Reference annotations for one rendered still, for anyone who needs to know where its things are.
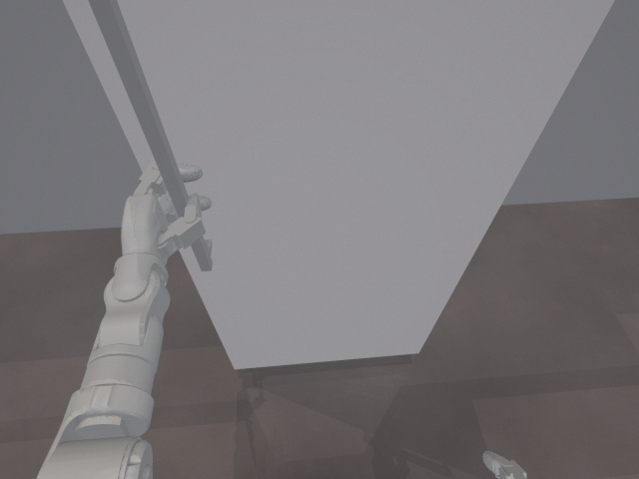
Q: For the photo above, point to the fridge door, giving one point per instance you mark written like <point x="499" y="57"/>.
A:
<point x="355" y="151"/>

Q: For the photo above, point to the robot left upper arm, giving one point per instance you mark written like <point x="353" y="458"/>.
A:
<point x="127" y="457"/>

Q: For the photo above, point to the robot left forearm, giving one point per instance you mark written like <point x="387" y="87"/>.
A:
<point x="115" y="396"/>

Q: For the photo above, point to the left robot hand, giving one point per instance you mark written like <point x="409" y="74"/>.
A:
<point x="153" y="227"/>

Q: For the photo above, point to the right robot hand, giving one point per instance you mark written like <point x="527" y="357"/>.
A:
<point x="501" y="467"/>

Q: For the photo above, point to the handle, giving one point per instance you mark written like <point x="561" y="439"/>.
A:
<point x="120" y="45"/>

